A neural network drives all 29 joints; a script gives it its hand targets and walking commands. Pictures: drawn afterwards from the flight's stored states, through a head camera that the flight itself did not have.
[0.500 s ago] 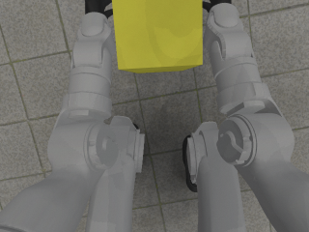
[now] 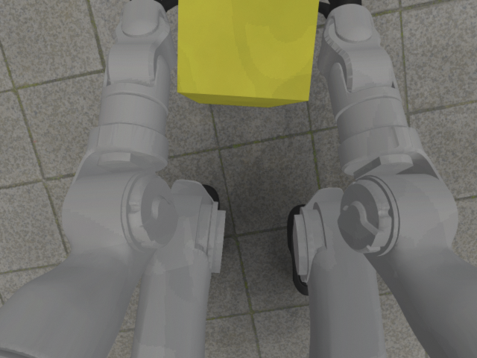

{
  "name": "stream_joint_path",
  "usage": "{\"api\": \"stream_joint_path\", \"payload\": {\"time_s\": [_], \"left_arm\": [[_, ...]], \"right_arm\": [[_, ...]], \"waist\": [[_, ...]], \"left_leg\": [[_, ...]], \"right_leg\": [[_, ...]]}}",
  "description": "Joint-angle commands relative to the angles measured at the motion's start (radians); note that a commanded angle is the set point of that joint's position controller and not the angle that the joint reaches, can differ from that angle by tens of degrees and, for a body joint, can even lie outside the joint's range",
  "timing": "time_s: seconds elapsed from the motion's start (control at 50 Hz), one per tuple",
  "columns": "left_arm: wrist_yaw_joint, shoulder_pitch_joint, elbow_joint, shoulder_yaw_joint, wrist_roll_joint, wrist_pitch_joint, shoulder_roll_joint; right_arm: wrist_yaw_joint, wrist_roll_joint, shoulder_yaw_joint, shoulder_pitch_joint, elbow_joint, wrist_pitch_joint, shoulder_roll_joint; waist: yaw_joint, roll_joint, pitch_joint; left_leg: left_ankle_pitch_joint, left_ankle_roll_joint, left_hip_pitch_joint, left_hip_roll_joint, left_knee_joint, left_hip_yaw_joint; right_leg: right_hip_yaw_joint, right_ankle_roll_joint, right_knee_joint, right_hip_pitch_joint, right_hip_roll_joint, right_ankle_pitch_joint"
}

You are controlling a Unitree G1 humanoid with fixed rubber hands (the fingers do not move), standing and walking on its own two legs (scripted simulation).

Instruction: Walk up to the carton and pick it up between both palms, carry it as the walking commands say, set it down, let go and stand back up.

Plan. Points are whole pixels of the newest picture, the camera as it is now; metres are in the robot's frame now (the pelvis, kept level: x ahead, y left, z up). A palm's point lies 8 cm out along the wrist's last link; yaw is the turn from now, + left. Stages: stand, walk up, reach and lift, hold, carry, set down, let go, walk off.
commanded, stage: set down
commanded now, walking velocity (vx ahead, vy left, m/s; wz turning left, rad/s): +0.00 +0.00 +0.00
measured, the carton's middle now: (242, 6) +0.57 +0.05 -0.22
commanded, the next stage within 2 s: none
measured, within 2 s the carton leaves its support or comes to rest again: rests again in 1.18 s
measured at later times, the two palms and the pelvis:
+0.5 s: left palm (150, 4) +0.54 +0.16 -0.14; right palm (339, 11) +0.55 -0.08 -0.16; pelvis +0.00 +0.00 -0.01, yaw +0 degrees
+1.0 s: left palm (149, 7) +0.54 +0.16 -0.15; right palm (339, 12) +0.55 -0.08 -0.16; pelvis +0.01 +0.00 +0.00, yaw +0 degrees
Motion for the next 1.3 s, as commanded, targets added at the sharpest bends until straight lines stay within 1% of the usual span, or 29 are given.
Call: {"api": "stream_joint_path", "payload": {"time_s": [0.0, 0.14, 0.24, 0.42, 0.64, 0.8, 0.9, 0.96, 1.0, 1.04, 1.08, 1.1, 1.12, 1.14, 1.16, 1.2, 1.24, 1.28], "left_arm": [[-0.253, -0.429, 0.031, -0.355, -0.11, -0.034, -0.959], [-0.262, -0.394, 0.06, -0.346, -0.115, -0.04, -0.949], [-0.271, -0.384, 0.075, -0.326, -0.103, -0.039, -0.931], [-0.28, -0.361, 0.097, -0.296, -0.081, -0.038, -0.908], [-0.271, -0.321, 0.11, -0.257, -0.058, -0.045, -0.848], [-0.257, -0.29, 0.108, -0.228, -0.043, -0.056, -0.777], [-0.238, -0.257, 0.107, -0.201, -0.037, -0.07, -0.692], [-0.217, -0.227, 0.104, -0.177, -0.034, -0.083, -0.604], [-0.191, -0.192, 0.103, -0.146, -0.03, -0.097, -0.492], [-0.149, -0.14, 0.105, -0.093, -0.023, -0.117, -0.31], [-0.081, -0.075, 0.105, -0.02, -0.029, -0.146, -0.04], [-0.043, -0.051, 0.09, -0.006, -0.049, -0.163, 0.093], [-0.012, -0.058, 0.055, -0.016, -0.086, -0.18, 0.186], [0.006, -0.103, 0.018, -0.047, -0.134, -0.194, 0.22], [0.014, -0.137, 0.01, -0.085, -0.183, -0.205, 0.227], [0.015, -0.188, 0.013, -0.163, -0.27, -0.222, 0.217], [0.01, -0.22, 0.02, -0.223, -0.321, -0.228, 0.215], [0.006, -0.222, 0.044, -0.252, -0.342, -0.229, 0.225]], "right_arm": [[0.259, 0.094, 0.387, -0.576, -0.027, -0.037, 0.904], [0.257, 0.104, 0.412, -0.568, -0.042, -0.048, 0.895], [0.258, 0.092, 0.395, -0.545, -0.022, -0.046, 0.885], [0.262, 0.066, 0.36, -0.511, 0.005, -0.048, 0.852], [0.258, 0.035, 0.325, -0.466, 0.011, -0.061, 0.778], [0.244, 0.013, 0.3, -0.429, 0.006, -0.076, 0.705], [0.222, 0.0, 0.276, -0.392, 0.001, -0.091, 0.621], [0.2, -0.009, 0.25, -0.36, 0.004, -0.101, 0.534], [0.174, -0.016, 0.219, -0.326, 0.008, -0.108, 0.425], [0.134, -0.019, 0.175, -0.287, 0.013, -0.118, 0.25], [0.073, -0.003, 0.119, -0.232, 0.033, -0.131, -0.01], [0.041, 0.019, 0.105, -0.201, 0.034, -0.14, -0.136], [0.015, 0.052, 0.108, -0.194, 0.017, -0.149, -0.219], [0.002, 0.095, 0.129, -0.225, -0.003, -0.156, -0.24], [-0.002, 0.137, 0.16, -0.251, 0.004, -0.159, -0.242], [0.005, 0.222, 0.229, -0.29, 0.027, -0.162, -0.226], [0.019, 0.285, 0.281, -0.314, 0.048, -0.163, -0.216], [0.03, 0.308, 0.301, -0.315, 0.072, -0.162, -0.222]], "waist": [[0.015, -0.081, -1.109], [0.025, -0.102, -1.078], [0.029, -0.102, -1.038], [0.021, -0.091, -0.985], [0.017, -0.088, -0.974], [0.018, -0.088, -0.994], [0.02, -0.087, -1.023], [0.02, -0.084, -1.047], [0.022, -0.079, -1.065], [0.029, -0.067, -1.078], [0.036, -0.057, -1.075], [0.037, -0.05, -1.07], [0.036, -0.048, -1.081], [0.032, -0.047, -1.123], [0.024, -0.049, -1.151], [0.014, -0.043, -1.183], [0.021, -0.023, -1.204], [0.029, -0.01, -1.189]], "left_leg": [[0.337, 0.052, 0.647, -0.093, -0.098, 0.114], [0.34, 0.056, 0.606, -0.09, -0.084, 0.11], [0.316, 0.058, 0.571, -0.087, -0.082, 0.111], [0.292, 0.057, 0.545, -0.086, -0.082, 0.108], [0.287, 0.048, 0.549, -0.084, -0.091, 0.1], [0.289, 0.039, 0.554, -0.081, -0.098, 0.099], [0.294, 0.031, 0.559, -0.076, -0.104, 0.1], [0.297, 0.024, 0.566, -0.072, -0.109, 0.102], [0.297, 0.018, 0.574, -0.066, -0.113, 0.104], [0.294, 0.009, 0.585, -0.057, -0.118, 0.109], [0.287, 0.001, 0.599, -0.044, -0.124, 0.116], [0.285, -0.001, 0.616, -0.038, -0.133, 0.119], [0.29, 0.0, 0.634, -0.034, -0.142, 0.12], [0.313, 0.004, 0.652, -0.031, -0.14, 0.119], [0.329, 0.01, 0.658, -0.027, -0.138, 0.119], [0.352, 0.019, 0.669, -0.017, -0.13, 0.115], [0.366, 0.023, 0.693, -0.005, -0.126, 0.11], [0.363, 0.026, 0.709, 0.003, -0.131, 0.101]], "right_leg": [[-0.076, -0.017, -0.202, 0.452, 0.066, 0.318], [-0.07, -0.014, -0.192, 0.46, 0.063, 0.334], [-0.063, -0.016, -0.193, 0.451, 0.063, 0.321], [-0.061, -0.019, -0.194, 0.422, 0.06, 0.301], [-0.062, -0.015, -0.198, 0.413, 0.053, 0.299], [-0.06, -0.009, -0.204, 0.435, 0.049, 0.31], [-0.061, -0.003, -0.207, 0.463, 0.047, 0.325], [-0.063, 0.003, -0.211, 0.482, 0.045, 0.334], [-0.067, 0.008, -0.215, 0.494, 0.042, 0.337], [-0.071, 0.014, -0.22, 0.504, 0.034, 0.334], [-0.075, 0.023, -0.228, 0.504, 0.022, 0.321], [-0.076, 0.027, -0.236, 0.508, 0.016, 0.315], [-0.077, 0.029, -0.244, 0.519, 0.011, 0.316], [-0.075, 0.029, -0.243, 0.538, 0.007, 0.337], [-0.074, 0.028, -0.24, 0.55, 0.001, 0.355], [-0.071, 0.024, -0.23, 0.545, -0.011, 0.375], [-0.07, 0.016, -0.218, 0.523, -0.022, 0.368], [-0.074, 0.009, -0.211, 0.484, -0.033, 0.338]]}}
